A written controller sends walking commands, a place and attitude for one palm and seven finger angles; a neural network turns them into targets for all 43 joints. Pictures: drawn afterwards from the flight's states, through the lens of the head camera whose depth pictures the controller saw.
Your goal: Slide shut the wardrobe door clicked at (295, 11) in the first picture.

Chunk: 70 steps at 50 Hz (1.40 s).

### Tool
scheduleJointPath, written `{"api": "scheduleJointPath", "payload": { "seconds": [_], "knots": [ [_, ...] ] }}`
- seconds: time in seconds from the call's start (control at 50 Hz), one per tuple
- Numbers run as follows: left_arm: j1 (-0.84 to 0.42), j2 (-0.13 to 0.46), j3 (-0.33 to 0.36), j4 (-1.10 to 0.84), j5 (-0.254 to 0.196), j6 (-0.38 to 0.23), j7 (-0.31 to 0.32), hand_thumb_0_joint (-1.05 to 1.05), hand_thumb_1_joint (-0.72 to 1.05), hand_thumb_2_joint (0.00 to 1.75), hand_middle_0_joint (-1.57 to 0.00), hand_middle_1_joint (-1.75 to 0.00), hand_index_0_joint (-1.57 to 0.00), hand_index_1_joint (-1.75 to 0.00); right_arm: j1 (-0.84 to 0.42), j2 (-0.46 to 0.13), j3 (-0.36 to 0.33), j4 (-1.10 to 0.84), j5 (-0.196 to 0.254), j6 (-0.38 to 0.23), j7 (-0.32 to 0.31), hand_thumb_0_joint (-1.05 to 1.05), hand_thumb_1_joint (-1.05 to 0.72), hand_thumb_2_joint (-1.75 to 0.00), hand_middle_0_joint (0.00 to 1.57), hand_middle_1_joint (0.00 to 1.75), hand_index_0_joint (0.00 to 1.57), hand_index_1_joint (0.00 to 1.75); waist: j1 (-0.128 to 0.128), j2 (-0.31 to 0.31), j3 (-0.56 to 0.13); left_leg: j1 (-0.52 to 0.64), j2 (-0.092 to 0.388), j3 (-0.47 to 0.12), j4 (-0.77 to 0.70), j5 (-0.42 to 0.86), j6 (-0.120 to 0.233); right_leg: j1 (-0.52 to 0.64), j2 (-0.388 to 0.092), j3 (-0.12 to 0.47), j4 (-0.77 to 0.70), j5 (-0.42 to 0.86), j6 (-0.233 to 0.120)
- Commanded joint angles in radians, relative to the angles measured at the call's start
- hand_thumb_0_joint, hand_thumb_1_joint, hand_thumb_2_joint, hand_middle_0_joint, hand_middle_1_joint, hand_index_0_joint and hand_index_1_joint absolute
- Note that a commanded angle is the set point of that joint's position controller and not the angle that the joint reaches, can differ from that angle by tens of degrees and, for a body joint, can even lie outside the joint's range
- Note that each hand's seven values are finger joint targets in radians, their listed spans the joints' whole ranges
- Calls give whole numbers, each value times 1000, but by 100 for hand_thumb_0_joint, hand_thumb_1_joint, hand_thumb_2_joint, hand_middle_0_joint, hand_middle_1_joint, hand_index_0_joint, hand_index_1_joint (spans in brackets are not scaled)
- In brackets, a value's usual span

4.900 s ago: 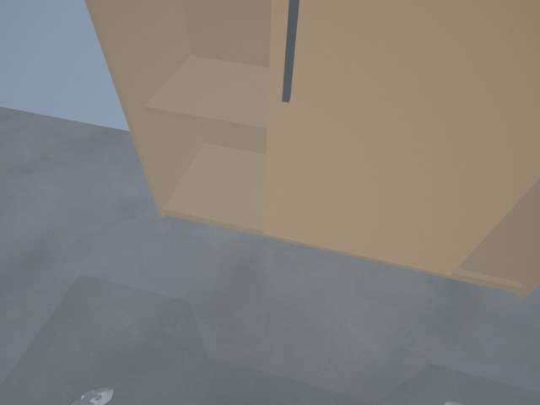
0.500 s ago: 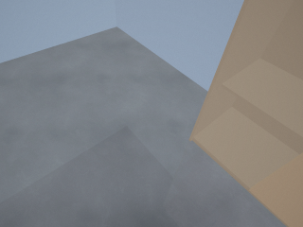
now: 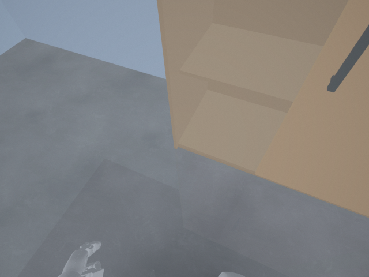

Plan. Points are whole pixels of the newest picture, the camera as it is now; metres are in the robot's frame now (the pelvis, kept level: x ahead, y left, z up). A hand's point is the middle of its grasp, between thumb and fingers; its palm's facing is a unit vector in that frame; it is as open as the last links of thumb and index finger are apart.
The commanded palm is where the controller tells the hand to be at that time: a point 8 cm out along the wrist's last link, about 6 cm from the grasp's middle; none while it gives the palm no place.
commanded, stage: turn to face it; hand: right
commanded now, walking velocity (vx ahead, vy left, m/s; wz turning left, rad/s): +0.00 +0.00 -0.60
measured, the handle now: (363, 38) +0.61 -0.41 +0.15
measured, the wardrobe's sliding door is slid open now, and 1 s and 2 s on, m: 0.49 0.49 0.49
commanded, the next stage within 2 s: take the last steps up to it in 0.62 s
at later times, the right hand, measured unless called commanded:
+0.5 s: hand out of the picture +0.14 -0.22 -0.12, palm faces +0.24 +0.93 -0.27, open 7.4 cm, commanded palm none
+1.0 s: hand out of the picture -0.07 -0.14 -0.14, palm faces +0.51 +0.83 -0.23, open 7.4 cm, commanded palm none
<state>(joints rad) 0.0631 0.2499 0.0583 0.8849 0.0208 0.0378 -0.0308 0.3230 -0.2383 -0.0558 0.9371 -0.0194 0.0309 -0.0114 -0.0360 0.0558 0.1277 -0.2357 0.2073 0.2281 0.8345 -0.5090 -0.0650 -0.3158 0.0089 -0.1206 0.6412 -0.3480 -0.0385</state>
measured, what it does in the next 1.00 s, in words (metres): steps on the spot, turning right: left foot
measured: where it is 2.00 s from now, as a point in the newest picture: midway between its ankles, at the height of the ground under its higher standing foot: (220, 260)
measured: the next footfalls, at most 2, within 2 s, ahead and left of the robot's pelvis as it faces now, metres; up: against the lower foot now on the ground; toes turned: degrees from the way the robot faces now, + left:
left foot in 0.54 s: +0.12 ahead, +0.11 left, +0.00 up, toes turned -14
right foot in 1.08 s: +0.03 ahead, -0.13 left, +0.00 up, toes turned -31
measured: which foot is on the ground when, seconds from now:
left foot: up 0.00-0.52, down 0.54-1.00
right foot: down 0.00-0.54, up 0.56-1.00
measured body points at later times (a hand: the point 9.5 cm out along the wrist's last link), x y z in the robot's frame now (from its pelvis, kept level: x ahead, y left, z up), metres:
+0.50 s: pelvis +0.04 +0.01 +0.02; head +0.07 +0.02 +0.46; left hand +0.12 +0.25 -0.14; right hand +0.12 -0.27 -0.10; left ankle +0.08 +0.12 -0.70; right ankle +0.00 -0.09 -0.72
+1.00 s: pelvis +0.04 +0.01 +0.03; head +0.05 +0.02 +0.48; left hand +0.22 +0.21 -0.12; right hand -0.10 -0.19 -0.12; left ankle +0.08 +0.12 -0.72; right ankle -0.03 -0.11 -0.68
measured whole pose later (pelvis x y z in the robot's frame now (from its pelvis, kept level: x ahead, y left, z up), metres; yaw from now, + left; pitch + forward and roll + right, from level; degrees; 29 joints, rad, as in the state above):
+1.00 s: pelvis +0.04 +0.01 +0.03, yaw -26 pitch -1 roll +0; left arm 0.20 0.23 0.06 1.02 0.03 0.05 -0.03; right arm 0.39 -0.18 -0.04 1.03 -0.04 -0.03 -0.01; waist -0.06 -0.01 0.02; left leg -0.15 0.08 0.19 0.40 -0.23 0.01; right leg -0.33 -0.05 -0.04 0.78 -0.40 0.03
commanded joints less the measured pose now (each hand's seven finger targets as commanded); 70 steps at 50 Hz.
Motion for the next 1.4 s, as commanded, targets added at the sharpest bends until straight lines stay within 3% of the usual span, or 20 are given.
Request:
{"api": "scheduleJointPath", "payload": {
  "seconds": [0.0,0.04,0.1,0.36,0.46,0.48,0.5,0.52,0.54,0.64,0.88,0.98,1.02,1.04,1.06,1.08,1.1,1.14,1.22,1.38],
  "knots": [
    [281,267,71,7,-18,-22,35,0,90,90,-20,-30,-20,-30,-119,-112,-28,-155,8,-5,-20,0,-90,-90,20,30,20,30,141,-238,-299,-372,-53,-204,443,-81,-13,437,-393,407,-197,1054,-198],
    [139,201,48,-38,-7,-26,43,0,90,90,-20,-30,-20,-30,-122,-118,-39,-132,7,-5,-10,0,-90,-90,20,30,20,30,85,-211,-180,-341,-52,-226,412,29,-23,262,-287,329,-230,849,-143],
    [72,173,34,-58,-8,-35,37,0,90,90,-20,-30,-20,-30,-57,-110,-42,-102,5,1,4,0,-90,-90,20,30,20,30,30,-203,-159,-279,-79,-212,370,154,-28,167,-200,265,-281,673,-101],
    [224,160,45,-17,5,-31,48,0,90,90,-20,-30,-20,-30,-252,-86,-22,-166,15,-6,-11,0,-90,-90,20,30,20,30,83,-171,-152,-280,-145,-251,80,80,-28,248,-214,493,-247,721,-174],
    [182,147,44,-16,1,-27,50,0,90,90,-20,-30,-20,-30,-150,-78,-16,-145,21,-22,-18,0,-90,-90,20,30,20,30,31,-177,-191,-25,-185,-242,-247,217,8,149,-175,499,-163,706,-125],
    [184,131,41,-13,-6,-27,46,0,90,90,-20,-30,-20,-30,-110,-94,-17,-132,17,-35,-19,0,-90,-90,20,30,20,30,12,-116,-199,98,-168,-245,-411,356,5,80,-137,468,-112,586,-81],
    [219,84,34,-7,-16,-32,40,0,90,90,-20,-30,-20,-30,-82,-144,-26,-125,8,-48,-24,0,-90,-90,20,30,20,30,11,25,-241,279,-32,-357,-486,524,36,-59,-63,396,-4,323,-13],
    [234,32,28,-27,-16,-33,41,0,90,90,-20,-30,-20,-30,-49,-218,-41,-121,-3,-53,-30,0,-90,-90,20,30,20,30,8,255,-261,360,218,-599,-472,805,147,-223,83,222,208,-198,57],
    [236,80,43,-24,-9,-17,47,0,90,90,-20,-30,-20,-30,-28,-221,-33,-124,4,-47,-27,0,-90,-90,20,30,20,30,6,170,-257,214,272,-580,-479,828,228,-168,64,239,369,-288,58],
    [240,55,40,47,0,19,24,0,90,90,-20,-30,-20,-30,-152,-100,-13,-129,9,-49,-23,0,-90,-90,20,30,20,30,65,82,-91,27,63,-315,-534,587,178,-176,2,198,576,-27,76],
    [68,29,17,32,7,-10,0,0,90,90,-20,-30,-20,-30,90,-111,-24,25,-15,-81,-11,0,-90,-90,20,30,20,30,-33,104,-63,153,128,-370,-683,68,209,-204,-72,102,225,-41,72],
    [114,-14,0,55,1,-38,1,0,90,90,-20,-30,-20,-30,96,-112,-21,80,-17,-77,-5,0,-90,-90,20,30,20,30,-9,107,-71,49,98,-307,-653,54,199,16,-40,33,-43,-52,39],
    [225,-9,-5,102,0,-55,13,0,90,90,-20,-30,-20,-30,66,-101,-18,98,-5,-69,-2,0,-90,-90,20,30,20,30,46,53,-100,-77,38,-223,-561,9,153,249,-19,-7,-225,69,40],
    [291,33,3,128,-3,-64,25,0,90,90,-20,-30,-20,-30,65,-67,-8,101,0,-64,3,0,-90,-90,20,30,20,30,76,-71,-123,-180,-11,-178,-443,8,117,392,-64,52,-275,31,33],
    [373,117,24,146,6,-70,34,0,90,90,-20,-30,-20,-30,61,-5,6,85,5,-60,9,0,-90,-90,20,30,20,30,115,-318,-120,-344,-118,-84,-189,-11,70,458,-272,350,-384,-158,-33],
    [414,175,35,145,2,-62,41,0,90,90,-20,-30,-20,-30,10,0,11,52,-2,-60,10,0,-90,-90,20,30,20,30,127,-358,-70,-425,-153,-92,8,-50,63,402,-394,503,-498,-269,-96],
    [374,165,29,137,5,-60,46,0,90,90,-20,-30,-20,-30,-14,-16,3,47,-10,-59,11,0,-90,-90,20,30,20,30,117,-282,-12,-444,-118,-149,115,-25,76,316,-417,500,-527,-301,-126],
    [298,69,0,132,0,-72,57,0,90,90,-20,-30,-20,-30,-8,-17,-4,92,-15,-48,18,0,-90,-90,20,30,20,30,75,-221,93,-427,-92,-198,220,120,75,183,-333,379,-541,-184,-87],
    [311,9,-11,141,-12,-106,64,0,90,90,-20,-30,-20,-30,89,19,-6,142,-10,-43,24,0,-90,-90,20,30,20,30,24,-146,32,-386,-102,-195,269,292,45,227,-244,178,-500,288,-44],
    [429,-9,-18,212,-7,-119,81,0,90,90,-20,-30,-20,-30,-65,20,-9,90,-1,-36,20,0,-90,-90,20,30,20,30,41,-147,43,-472,-109,-178,166,326,49,340,-271,150,-433,688,-88]
  ]
}}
